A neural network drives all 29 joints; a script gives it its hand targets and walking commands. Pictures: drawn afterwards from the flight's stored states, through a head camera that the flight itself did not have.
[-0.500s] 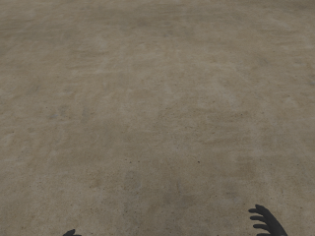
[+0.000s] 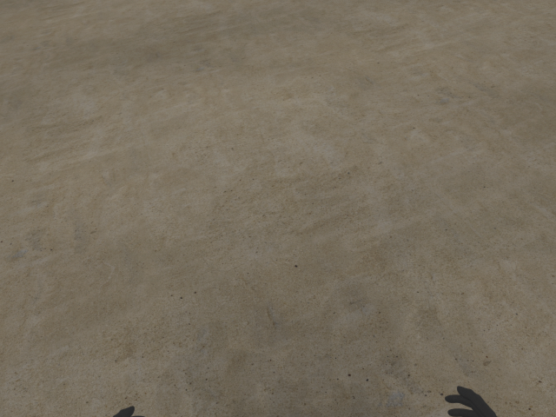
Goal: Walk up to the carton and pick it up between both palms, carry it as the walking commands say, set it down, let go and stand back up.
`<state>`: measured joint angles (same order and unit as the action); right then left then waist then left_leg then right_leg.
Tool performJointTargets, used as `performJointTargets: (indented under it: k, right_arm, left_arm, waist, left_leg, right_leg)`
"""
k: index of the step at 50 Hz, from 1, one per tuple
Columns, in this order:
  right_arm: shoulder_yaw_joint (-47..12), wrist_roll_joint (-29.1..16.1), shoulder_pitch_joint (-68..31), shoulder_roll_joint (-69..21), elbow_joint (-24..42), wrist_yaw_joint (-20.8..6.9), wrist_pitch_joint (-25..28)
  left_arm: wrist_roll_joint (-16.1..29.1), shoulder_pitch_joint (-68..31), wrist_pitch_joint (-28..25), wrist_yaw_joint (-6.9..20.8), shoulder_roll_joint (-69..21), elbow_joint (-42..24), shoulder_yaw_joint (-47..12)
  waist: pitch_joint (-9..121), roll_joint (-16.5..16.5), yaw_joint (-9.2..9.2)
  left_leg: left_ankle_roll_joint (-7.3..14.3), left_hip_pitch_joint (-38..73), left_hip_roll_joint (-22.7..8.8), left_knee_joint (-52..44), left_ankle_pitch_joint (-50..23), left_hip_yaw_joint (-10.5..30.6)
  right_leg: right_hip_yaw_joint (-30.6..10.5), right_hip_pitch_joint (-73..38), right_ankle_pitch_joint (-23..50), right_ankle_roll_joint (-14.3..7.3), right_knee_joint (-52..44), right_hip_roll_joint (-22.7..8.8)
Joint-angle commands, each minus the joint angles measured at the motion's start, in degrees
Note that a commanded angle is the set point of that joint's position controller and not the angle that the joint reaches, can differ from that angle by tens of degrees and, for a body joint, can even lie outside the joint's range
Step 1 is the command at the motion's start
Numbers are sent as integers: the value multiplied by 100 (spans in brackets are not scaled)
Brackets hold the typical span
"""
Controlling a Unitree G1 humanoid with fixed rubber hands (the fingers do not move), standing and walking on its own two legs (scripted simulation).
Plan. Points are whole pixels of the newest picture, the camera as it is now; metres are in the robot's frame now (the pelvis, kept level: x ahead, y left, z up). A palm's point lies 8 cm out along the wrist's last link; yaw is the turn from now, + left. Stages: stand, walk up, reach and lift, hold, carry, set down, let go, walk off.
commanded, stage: walk up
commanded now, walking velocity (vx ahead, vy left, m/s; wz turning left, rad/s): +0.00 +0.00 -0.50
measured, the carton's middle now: out of the picture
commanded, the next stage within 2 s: none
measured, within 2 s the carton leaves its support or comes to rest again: neither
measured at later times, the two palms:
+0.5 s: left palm out of the picture +0.11 +0.23 -0.11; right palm out of the picture +0.00 -0.30 -0.08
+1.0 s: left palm out of the picture +0.09 +0.17 -0.11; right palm out of the picture -0.12 -0.32 -0.09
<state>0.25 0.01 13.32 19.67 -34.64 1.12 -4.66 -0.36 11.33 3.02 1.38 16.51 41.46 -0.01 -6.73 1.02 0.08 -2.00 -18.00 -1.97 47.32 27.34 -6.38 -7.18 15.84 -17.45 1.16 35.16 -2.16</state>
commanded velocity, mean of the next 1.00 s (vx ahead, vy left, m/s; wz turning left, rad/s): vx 0.00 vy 0.00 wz -0.50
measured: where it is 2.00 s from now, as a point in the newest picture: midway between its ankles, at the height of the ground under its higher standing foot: outside the picture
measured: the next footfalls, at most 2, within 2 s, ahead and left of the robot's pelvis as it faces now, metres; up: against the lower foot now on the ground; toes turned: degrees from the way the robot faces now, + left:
left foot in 0.24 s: -0.01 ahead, +0.11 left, +0.00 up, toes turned -3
right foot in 0.62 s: -0.06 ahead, -0.18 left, +0.00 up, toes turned -14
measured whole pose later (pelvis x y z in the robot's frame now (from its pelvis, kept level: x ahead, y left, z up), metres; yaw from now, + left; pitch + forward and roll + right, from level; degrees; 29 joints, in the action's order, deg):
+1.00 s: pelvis -0.12 -0.03 +0.00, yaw -25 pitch +0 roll -1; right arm 0.2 0.0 12.4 18.7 -34.6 0.4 -2.7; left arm -0.4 11.3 3.1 0.8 16.7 42.5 0.0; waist -6.1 1.4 -0.1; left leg 0.5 -10.6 0.3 30.7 19.3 -1.8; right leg -9.5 21.5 -13.8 1.3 33.6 5.2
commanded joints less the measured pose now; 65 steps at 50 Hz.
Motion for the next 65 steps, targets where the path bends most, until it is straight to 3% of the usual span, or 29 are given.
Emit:
performJointTargets:
  k: [1, 5, 9, 10, 11, 12, 13, 16, 20, 24, 28, 29, 30, 31, 32, 33, 36, 39, 42, 45, 46, 47, 48, 49, 50, 53, 57, 63, 65]
  right_arm:
    - [404, 12, -399, 388, 193, -64, 152]
    - [353, -33, -391, 212, 209, -43, 153]
    - [322, -56, 162, 284, -42, 63, 198]
    - [350, -53, 456, 440, -172, 85, 241]
    - [444, -40, 675, 802, -185, 92, 276]
    - [519, 20, 660, 1222, -199, 104, 304]
    - [469, 3, 372, 1220, -69, 106, 308]
    - [291, 117, -433, 765, 148, 98, 353]
    - [293, 172, -78, 684, 30, 72, 338]
    - [477, 190, 158, 846, -57, 23, 289]
    - [563, 185, -111, 959, 19, -7, 229]
    - [507, 150, -135, 865, 56, -22, 214]
    - [398, 97, -191, 703, 159, -53, 196]
    - [272, 33, -361, 464, 367, -95, 144]
    - [242, -7, -496, 458, 462, -123, 71]
    - [282, -3, -439, 465, 410, -146, 62]
    - [293, 26, -242, 343, 191, -150, 152]
    - [273, -11, -451, 209, 226, -136, 150]
    - [257, -9, -296, 137, 185, -91, 138]
    - [265, -18, 180, 183, -22, 4, 187]
    - [304, -13, 439, 300, -99, 40, 230]
    - [380, -17, 707, 573, -116, 54, 288]
    - [483, 31, 894, 1030, -119, 49, 317]
    - [472, 41, 479, 1157, 39, 55, 332]
    - [401, 44, 252, 1007, 120, 60, 330]
    - [258, 124, -135, 537, 126, 59, 388]
    - [369, 158, 446, 601, -10, 22, 353]
    - [547, 183, 286, 707, 49, -25, 263]
    - [482, 96, 205, 601, 134, -52, 254]
  left_arm:
    - [-20, 283, -77, -162, 1159, -155, 404]
    - [-6, 369, -71, -132, 1180, -136, 477]
    - [29, 60, -19, -71, 1154, -133, 391]
    - [53, -3, -35, -80, 1061, -207, 355]
    - [15, -27, -50, -70, 859, -353, 328]
    - [-5, -69, -74, -51, 652, -513, 336]
    - [3, 99, -24, -66, 747, -381, 444]
    - [60, 146, 12, 50, 732, -215, 412]
    - [85, 24, 31, 143, 614, -221, 288]
    - [98, -391, 49, 164, 654, -261, 249]
    - [41, -136, 12, 101, 689, -105, 233]
    - [24, 11, -26, 53, 772, -54, 238]
    - [24, 280, -85, -1, 1074, 13, 294]
    - [0, 737, -117, -57, 1616, 43, 456]
    - [10, 761, -96, -104, 1797, -21, 464]
    - [22, 679, -97, -146, 1596, 2, 435]
    - [16, 144, -87, -174, 1208, -121, 420]
    - [18, 404, -109, -154, 1200, -44, 472]
    - [3, 169, -58, -119, 1207, -120, 461]
    - [13, -11, -47, -83, 1111, -164, 398]
    - [40, -85, -63, -94, 1029, -219, 368]
    - [33, -34, -91, -87, 839, -309, 352]
    - [-7, -46, -116, -72, 598, -518, 339]
    - [-31, -81, -95, -60, 637, -520, 457]
    - [-6, 92, -71, -37, 666, -474, 482]
    - [24, 78, -42, 64, 499, -371, 369]
    - [55, -240, -30, 144, 425, -509, 304]
    - [38, -176, -38, 99, 445, -460, 292]
    - [-13, 343, -124, 13, 643, -301, 329]
  waist:
    - [876, -1501, 83]
    - [1003, -1452, 111]
    - [474, -1267, -257]
    - [470, -1034, -461]
    - [561, -63, -528]
    - [517, 1439, -396]
    - [446, 864, -158]
    - [402, 512, 7]
    - [547, 995, -15]
    - [531, 1026, -94]
    - [254, 804, 102]
    - [160, 460, 172]
    - [224, -532, 175]
    - [216, -2178, 332]
    - [145, -2221, 342]
    - [212, -1795, 253]
    - [844, -1543, 106]
    - [1121, -1505, 218]
    - [783, -1433, 123]
    - [591, -1271, -163]
    - [577, -1090, -397]
    - [782, -514, -518]
    - [884, 946, -493]
    - [637, 1085, -270]
    - [611, 588, -105]
    - [475, 724, -26]
    - [636, 1087, -170]
    - [528, 977, -5]
    - [690, 371, 185]
  left_leg:
    - [-242, -404, 337, 587, -342, 614]
    - [-258, 152, 417, -550, -202, 634]
    - [-185, 1861, 335, -2364, -712, 636]
    - [-70, 2394, 35, -2615, -1080, 931]
    - [193, 2723, -740, -2845, -1160, 1719]
    - [641, 2336, -2119, -3311, -1965, 2611]
    - [882, 1648, -2541, -3086, -2919, 2317]
    - [870, 1322, -1839, -2779, -3664, 1127]
    - [493, 1774, -1332, -2562, -4507, 409]
    - [538, 1547, -1431, -2521, -3564, 153]
    - [555, 916, -1465, -2270, -1942, -59]
    - [424, 768, -1260, -1867, -1582, -165]
    - [188, 528, -752, -925, -1036, -444]
    - [-132, -483, -21, 425, 722, -485]
    - [-264, -727, 287, 1404, 1144, 324]
    - [-314, -857, 219, 1738, 806, 659]
    - [-280, -574, 286, 886, -115, 711]
    - [-336, -246, 453, 30, -72, 622]
    - [-300, 286, 450, -745, -42, 692]
    - [-191, 1534, 402, -2086, -616, 659]
    - [-88, 2176, 204, -2539, -1091, 787]
    - [141, 2594, -464, -2779, -926, 1464]
    - [545, 2502, -1693, -3277, -1201, 2459]
    - [904, 1722, -2540, -3372, -1982, 2602]
    - [903, 1362, -2435, -3174, -2736, 2225]
    - [702, 1569, -1585, -2703, -4276, 759]
    - [536, 1756, -1446, -2361, -5050, 291]
    - [556, 1015, -1485, -2044, -3376, -207]
    - [319, 792, -1108, -1103, -2501, -520]
  right_leg:
    - [-1596, -803, 2808, -597, -1654, -687]
    - [-1844, -802, 2654, -752, -1694, -738]
    - [-1946, 722, 1318, -535, -1881, -478]
    - [-1768, 1167, 776, -390, -1602, -338]
    - [-1259, 1690, 279, -218, -886, -34]
    - [-141, 1926, -900, 61, 754, 497]
    - [-29, 1699, -1065, 231, 2008, 264]
    - [351, 1489, -403, 334, 2991, 205]
    - [651, 1283, -286, 441, 1800, 187]
    - [857, 778, -339, 368, 985, 97]
    - [1047, 126, -37, 185, -25, 108]
    - [818, 6, 263, 41, -582, 141]
    - [50, -208, 1784, -226, -913, -203]
    - [-1920, -485, 2953, -804, -1558, -1316]
    - [-2787, -154, 3058, -1096, -2057, -1521]
    - [-2490, -237, 2624, -1033, -2067, -1350]
    - [-1676, -632, 2205, -633, -1690, -551]
    - [-1951, -897, 2636, -747, -1703, -696]
    - [-2125, -81, 1548, -829, -1960, -664]
    - [-2066, 829, 792, -611, -2012, -433]
    - [-1923, 1248, 394, -474, -1801, -295]
    - [-1506, 1598, 60, -306, -1204, -101]
    - [-404, 1907, -376, -26, 147, 439]
    - [208, 1926, -954, 158, 1741, 407]
    - [163, 1757, -804, 224, 2456, 314]
    - [556, 1770, -236, 351, 2386, 173]
    - [853, 1427, -381, 368, 1491, 258]
    - [1073, 442, 31, 152, 247, 287]
    - [638, -93, 1213, -128, -750, 221]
